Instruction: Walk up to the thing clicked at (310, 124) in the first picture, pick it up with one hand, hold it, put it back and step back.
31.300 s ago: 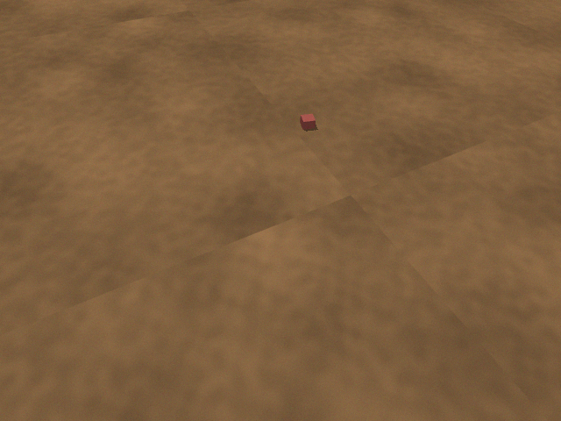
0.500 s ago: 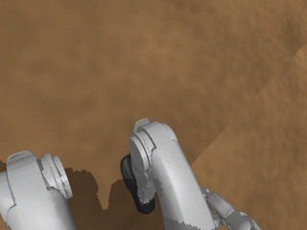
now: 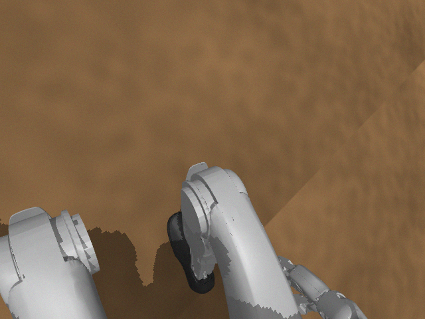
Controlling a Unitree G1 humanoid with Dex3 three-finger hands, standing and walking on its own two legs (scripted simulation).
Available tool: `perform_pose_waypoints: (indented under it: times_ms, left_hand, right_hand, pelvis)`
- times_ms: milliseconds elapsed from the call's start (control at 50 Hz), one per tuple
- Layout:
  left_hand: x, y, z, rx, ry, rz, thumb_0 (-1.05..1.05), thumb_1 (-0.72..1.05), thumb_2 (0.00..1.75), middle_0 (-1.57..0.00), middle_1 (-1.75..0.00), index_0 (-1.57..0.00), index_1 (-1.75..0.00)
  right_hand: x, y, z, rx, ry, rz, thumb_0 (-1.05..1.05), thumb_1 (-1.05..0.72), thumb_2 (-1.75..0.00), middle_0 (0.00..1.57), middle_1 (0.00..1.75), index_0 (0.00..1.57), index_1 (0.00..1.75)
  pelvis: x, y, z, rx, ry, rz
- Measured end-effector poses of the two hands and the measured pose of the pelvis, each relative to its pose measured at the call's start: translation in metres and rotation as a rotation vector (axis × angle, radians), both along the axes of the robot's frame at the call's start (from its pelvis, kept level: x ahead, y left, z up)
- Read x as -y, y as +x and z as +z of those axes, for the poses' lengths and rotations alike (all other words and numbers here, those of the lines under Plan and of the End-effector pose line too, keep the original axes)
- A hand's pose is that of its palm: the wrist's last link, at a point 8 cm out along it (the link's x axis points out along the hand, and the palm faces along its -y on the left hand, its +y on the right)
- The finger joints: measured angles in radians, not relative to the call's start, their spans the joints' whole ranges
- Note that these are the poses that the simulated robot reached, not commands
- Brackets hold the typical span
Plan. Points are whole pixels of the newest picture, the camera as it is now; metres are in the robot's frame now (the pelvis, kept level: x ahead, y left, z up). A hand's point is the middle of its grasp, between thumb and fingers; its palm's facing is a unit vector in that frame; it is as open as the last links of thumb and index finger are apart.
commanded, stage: close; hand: left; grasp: from above
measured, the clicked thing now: out of the picture +0.44 +0.38 -0.28
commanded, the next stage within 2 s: settle in 1.46 s
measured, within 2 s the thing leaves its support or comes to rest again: leaves its support in 1.86 s
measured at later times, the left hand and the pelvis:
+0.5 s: hand out of the picture +0.42 +0.37 -0.24, palm faces -0.44 -0.13 -0.89, open 12.5 cm; pelvis +0.00 +0.00 +0.00, yaw +0 degrees
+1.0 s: hand out of the picture +0.42 +0.37 -0.24, palm faces -0.44 -0.14 -0.89, open 10.0 cm; pelvis +0.00 +0.00 +0.00, yaw +0 degrees
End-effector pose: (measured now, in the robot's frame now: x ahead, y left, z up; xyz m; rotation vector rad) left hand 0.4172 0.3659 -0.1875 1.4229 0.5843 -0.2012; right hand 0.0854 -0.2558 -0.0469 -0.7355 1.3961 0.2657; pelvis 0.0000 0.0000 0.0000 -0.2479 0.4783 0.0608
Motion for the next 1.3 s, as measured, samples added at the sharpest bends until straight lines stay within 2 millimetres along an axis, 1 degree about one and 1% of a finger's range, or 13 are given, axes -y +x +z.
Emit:
perform_pose_waypoints:
  times_ms: [100, 260, 520, 660, 780, 960, 1300]
  left_hand:
    - [0.003, -0.001, 0.001, 0.017, -0.013, -0.022, 0.0, -0.53, 1.05, -0.12, -0.94, -0.08, -0.98]
    - [0.003, 0.002, 0.002, 0.052, 0.01, -0.039, 0.0, -0.42, 0.99, -0.19, -0.88, -0.16, -0.91]
    - [-0.003, 0.008, 0.002, 0.03, 0.03, 0.002, 0.0, -0.23, 0.81, -0.31, -0.79, -0.3, -0.79]
    - [-0.006, 0.008, 0.0, 0.017, 0.019, 0.003, 0.0, -0.14, 0.73, -0.37, -0.74, -0.37, -0.73]
    - [-0.005, 0.004, 0.0, 0.012, 0.0, -0.014, 0.0, -0.06, 0.68, -0.43, -0.7, -0.43, -0.68]
    - [-0.006, 0.003, 0.005, 0.043, 0.004, -0.025, 0.0, 0.09, 0.61, -0.52, -0.64, -0.54, -0.61]
    - [-0.006, 0.008, 0.008, 0.041, 0.023, -0.015, 0.0, 0.14, 0.37, -0.66, -0.48, -0.69, -0.45]
  right_hand:
    - [0.003, 0.003, 0.001, 0.005, -0.013, 0.01, 0.0, -0.9, -0.9, 0.2, 0.3, 0.2, 0.3]
    - [0.003, 0.002, 0.0, 0.007, -0.026, 0.016, 0.0, -0.9, -0.9, 0.2, 0.3, 0.2, 0.3]
    - [-0.007, -0.006, -0.003, 0.007, 0.0, 0.008, 0.0, -0.9, -0.9, 0.2, 0.3, 0.2, 0.3]
    - [-0.007, -0.008, 0.0, -0.004, -0.004, -0.001, 0.0, -0.9, -0.9, 0.2, 0.3, 0.2, 0.3]
    - [-0.004, -0.005, 0.002, -0.008, -0.015, 0.002, 0.0, -0.9, -0.9, 0.2, 0.3, 0.2, 0.3]
    - [0.001, 0.002, 0.001, 0.008, -0.031, 0.021, 0.0, -0.9, -0.9, 0.2, 0.3, 0.2, 0.3]
    - [-0.005, -0.004, -0.003, 0.014, -0.005, 0.005, 0.0, -0.9, -0.9, 0.2, 0.3, 0.2, 0.3]
  pelvis:
    - [0.001, -0.001, 0.0, 0.008, 0.002, 0.0]
    - [0.0, -0.003, -0.003, 0.015, 0.001, -0.005]
    - [-0.003, -0.003, -0.004, 0.012, -0.005, -0.005]
    - [-0.003, -0.002, -0.003, 0.008, -0.008, -0.004]
    - [-0.002, -0.002, -0.001, 0.007, -0.01, -0.003]
    - [-0.001, -0.003, -0.003, 0.014, -0.006, -0.006]
    - [-0.001, -0.003, -0.004, 0.01, -0.002, -0.007]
